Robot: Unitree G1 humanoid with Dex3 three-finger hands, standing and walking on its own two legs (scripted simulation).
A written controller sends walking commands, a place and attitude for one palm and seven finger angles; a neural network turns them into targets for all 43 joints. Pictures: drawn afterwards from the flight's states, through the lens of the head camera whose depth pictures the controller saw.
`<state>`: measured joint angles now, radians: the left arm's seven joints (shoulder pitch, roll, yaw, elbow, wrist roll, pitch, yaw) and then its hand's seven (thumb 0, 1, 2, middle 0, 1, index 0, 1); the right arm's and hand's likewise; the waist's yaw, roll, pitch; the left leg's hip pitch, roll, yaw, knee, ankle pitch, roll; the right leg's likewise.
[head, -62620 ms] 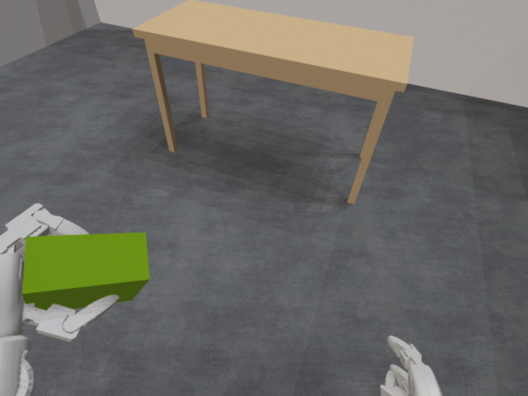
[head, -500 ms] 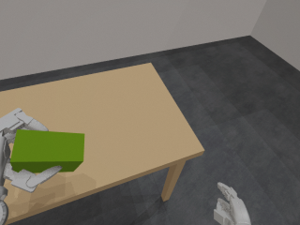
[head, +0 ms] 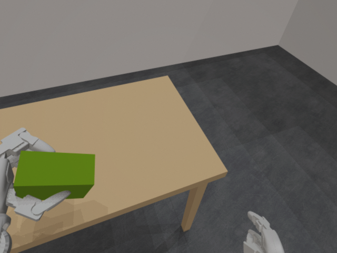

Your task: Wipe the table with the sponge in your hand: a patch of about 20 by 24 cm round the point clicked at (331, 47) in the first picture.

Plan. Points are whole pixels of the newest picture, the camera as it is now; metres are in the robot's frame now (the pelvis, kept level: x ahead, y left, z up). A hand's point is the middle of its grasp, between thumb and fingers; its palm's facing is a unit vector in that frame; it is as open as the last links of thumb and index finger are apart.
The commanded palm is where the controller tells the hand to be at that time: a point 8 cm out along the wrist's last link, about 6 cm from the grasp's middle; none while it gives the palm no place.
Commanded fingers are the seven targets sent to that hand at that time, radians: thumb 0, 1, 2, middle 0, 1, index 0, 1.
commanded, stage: shuffle to correct the standing spot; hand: left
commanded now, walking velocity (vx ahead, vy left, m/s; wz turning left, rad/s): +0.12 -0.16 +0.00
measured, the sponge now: (67, 177) +0.23 +0.21 +0.12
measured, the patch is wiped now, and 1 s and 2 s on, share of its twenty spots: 0.00 0.00 0.00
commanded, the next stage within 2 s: come to a stop and stand still in 0.68 s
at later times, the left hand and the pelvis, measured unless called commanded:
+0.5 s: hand (40, 170) +0.22 +0.24 +0.15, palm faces +0.29 -0.87 -0.40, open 9.9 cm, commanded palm +0.17 +0.28 +0.18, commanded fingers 0.00 0.10 1.30 -1.20 -1.60 -1.20 -1.60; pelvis +0.01 +0.00 +0.00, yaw +0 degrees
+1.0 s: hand (14, 153) +0.24 +0.28 +0.18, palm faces +0.42 -0.83 -0.37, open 9.9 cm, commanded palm +0.16 +0.29 +0.18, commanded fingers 0.00 0.10 1.30 -1.20 -1.60 -1.20 -1.60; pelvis -0.01 +0.01 +0.00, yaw -2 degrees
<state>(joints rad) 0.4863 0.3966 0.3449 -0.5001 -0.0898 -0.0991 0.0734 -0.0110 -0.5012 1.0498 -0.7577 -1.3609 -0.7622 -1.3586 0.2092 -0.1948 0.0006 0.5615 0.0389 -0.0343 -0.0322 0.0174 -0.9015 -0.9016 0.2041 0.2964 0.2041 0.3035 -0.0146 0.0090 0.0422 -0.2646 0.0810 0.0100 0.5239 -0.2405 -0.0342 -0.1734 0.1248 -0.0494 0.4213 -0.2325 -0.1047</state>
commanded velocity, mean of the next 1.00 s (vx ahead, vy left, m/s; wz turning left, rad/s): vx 0.08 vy -0.13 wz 0.00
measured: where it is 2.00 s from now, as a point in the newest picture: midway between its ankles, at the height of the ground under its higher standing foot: outside the picture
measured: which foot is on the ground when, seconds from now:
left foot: down 0.00-1.00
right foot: down 0.00-1.00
